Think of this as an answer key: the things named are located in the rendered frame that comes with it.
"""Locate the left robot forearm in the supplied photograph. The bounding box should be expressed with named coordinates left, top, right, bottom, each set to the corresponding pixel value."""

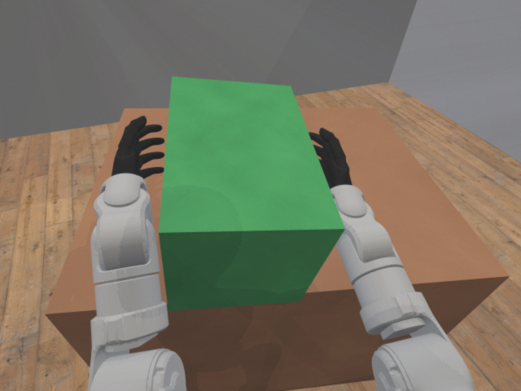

left=88, top=174, right=169, bottom=391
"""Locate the right robot upper arm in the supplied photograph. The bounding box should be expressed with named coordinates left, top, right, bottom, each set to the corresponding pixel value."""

left=372, top=333, right=474, bottom=391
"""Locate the carton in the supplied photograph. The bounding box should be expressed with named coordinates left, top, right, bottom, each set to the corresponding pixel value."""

left=159, top=77, right=345, bottom=311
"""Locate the right robot forearm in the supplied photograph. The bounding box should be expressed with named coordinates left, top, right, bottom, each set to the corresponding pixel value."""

left=331, top=185, right=475, bottom=391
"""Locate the pedestal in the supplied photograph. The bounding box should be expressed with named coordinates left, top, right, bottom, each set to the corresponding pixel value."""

left=45, top=108, right=510, bottom=391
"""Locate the robot left hand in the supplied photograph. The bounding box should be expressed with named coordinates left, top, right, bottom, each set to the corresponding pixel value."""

left=112, top=116, right=164, bottom=179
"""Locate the robot right hand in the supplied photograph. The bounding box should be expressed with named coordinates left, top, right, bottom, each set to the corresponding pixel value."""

left=309, top=128, right=352, bottom=189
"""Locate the left robot upper arm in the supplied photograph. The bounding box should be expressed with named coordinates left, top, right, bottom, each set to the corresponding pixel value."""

left=90, top=348, right=186, bottom=391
